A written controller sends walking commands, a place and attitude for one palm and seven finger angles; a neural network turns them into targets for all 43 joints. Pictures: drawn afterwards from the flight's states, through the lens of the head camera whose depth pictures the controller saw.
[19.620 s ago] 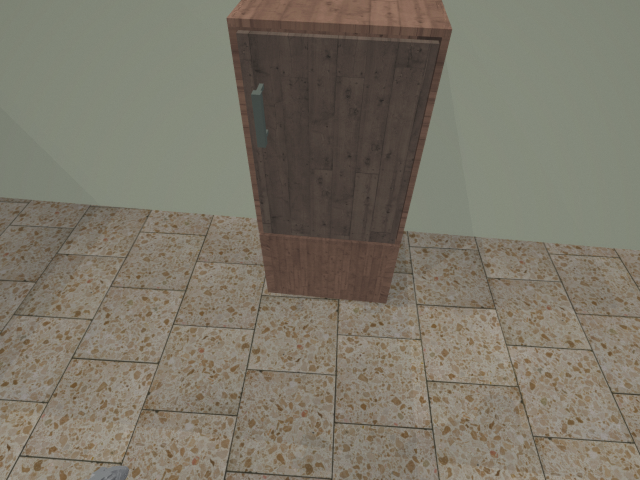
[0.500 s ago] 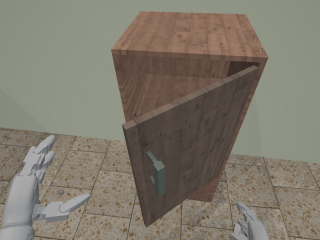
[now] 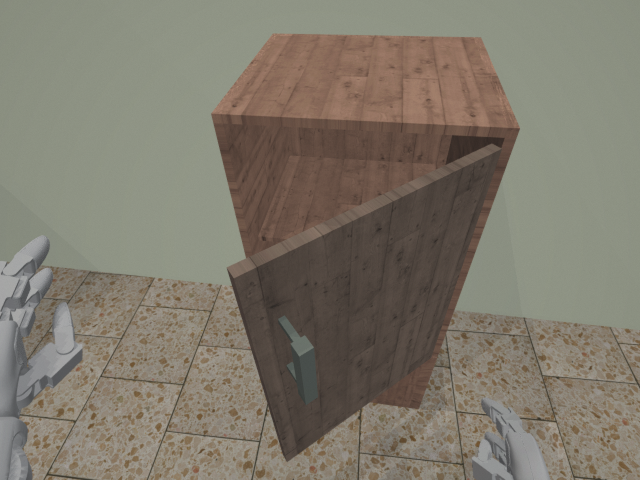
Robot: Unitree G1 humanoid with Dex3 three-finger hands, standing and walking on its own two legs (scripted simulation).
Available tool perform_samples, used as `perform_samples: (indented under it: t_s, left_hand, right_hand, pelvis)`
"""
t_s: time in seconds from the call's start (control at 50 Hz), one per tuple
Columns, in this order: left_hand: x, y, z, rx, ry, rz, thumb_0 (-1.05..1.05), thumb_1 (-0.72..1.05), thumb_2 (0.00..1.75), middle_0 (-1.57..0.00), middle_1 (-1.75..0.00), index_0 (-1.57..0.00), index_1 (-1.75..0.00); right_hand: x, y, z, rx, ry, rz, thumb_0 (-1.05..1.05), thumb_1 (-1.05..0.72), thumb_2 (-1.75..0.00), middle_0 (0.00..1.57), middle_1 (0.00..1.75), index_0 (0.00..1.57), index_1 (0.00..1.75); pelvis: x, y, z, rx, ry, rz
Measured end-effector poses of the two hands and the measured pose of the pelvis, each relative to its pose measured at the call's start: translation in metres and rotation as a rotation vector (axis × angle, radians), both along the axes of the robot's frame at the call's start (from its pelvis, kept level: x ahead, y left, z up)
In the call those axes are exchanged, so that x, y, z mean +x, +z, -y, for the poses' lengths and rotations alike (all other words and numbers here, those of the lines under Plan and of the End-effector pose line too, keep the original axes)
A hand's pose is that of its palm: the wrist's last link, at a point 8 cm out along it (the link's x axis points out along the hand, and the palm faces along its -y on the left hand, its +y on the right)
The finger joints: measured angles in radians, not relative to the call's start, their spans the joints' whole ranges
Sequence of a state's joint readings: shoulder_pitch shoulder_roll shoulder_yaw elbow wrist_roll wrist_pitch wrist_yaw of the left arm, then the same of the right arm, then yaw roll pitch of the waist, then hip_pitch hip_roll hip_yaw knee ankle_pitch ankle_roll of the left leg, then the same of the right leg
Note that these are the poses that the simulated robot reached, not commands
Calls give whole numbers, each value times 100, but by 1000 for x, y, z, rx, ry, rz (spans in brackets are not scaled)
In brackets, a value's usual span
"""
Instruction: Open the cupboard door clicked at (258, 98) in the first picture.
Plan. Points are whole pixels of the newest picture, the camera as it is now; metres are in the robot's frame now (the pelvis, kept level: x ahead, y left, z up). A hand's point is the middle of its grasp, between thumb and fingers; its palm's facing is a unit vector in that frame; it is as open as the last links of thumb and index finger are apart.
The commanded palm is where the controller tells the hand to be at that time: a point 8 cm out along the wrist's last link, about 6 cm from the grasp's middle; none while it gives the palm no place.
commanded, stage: draw the hand back to the body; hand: left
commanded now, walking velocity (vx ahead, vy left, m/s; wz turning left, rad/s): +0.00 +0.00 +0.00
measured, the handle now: (297, 360) +0.27 +0.07 +0.01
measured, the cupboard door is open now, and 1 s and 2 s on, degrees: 43 43 43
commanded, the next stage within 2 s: step back with the hand held close in 0.20 s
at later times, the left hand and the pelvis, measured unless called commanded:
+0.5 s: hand (63, 351) +0.18 +0.27 +0.16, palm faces +0.43 -0.79 -0.44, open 7.4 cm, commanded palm +0.12 +0.30 +0.18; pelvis -0.02 +0.00 +0.00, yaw +0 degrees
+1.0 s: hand out of the picture +0.10 +0.30 +0.15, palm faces +0.43 -0.77 -0.47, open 7.4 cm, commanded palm +0.04 +0.33 +0.18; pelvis -0.10 +0.03 -0.01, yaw +0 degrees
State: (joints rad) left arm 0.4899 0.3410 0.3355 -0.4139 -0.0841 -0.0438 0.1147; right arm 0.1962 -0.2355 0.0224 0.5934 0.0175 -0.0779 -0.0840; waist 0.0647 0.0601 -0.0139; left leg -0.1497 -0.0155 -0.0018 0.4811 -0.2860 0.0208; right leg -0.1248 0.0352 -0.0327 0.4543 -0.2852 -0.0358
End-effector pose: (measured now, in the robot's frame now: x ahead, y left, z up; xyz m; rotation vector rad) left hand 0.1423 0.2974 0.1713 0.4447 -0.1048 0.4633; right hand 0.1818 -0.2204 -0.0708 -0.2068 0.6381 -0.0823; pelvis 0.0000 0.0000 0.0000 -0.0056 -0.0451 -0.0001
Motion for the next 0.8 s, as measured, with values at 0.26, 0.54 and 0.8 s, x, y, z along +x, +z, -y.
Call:
perform_samples:
  t_s: [0.26,0.54,0.8]
  left_hand:
    - [-8,4,6,7,-11,14,1,89,89,-21,-31,-21,-30]
    - [-5,2,-4,71,-53,-20,1,89,90,-21,-31,-21,-30]
    - [-37,11,-20,160,-122,12,1,89,90,-21,-31,-21,-30]
  right_hand:
    - [-11,-2,2,7,-2,-14,1,-90,-90,20,30,21,30]
    - [-35,-2,13,-24,-62,-83,1,-90,-90,20,30,21,30]
    - [-82,3,8,-63,-135,-104,1,-90,-90,20,30,20,30]
  pelvis:
    - [-7,2,5,-1,0,26]
    - [-24,3,-4,-11,-7,-25]
    - [-61,-2,-21,-9,-21,-34]
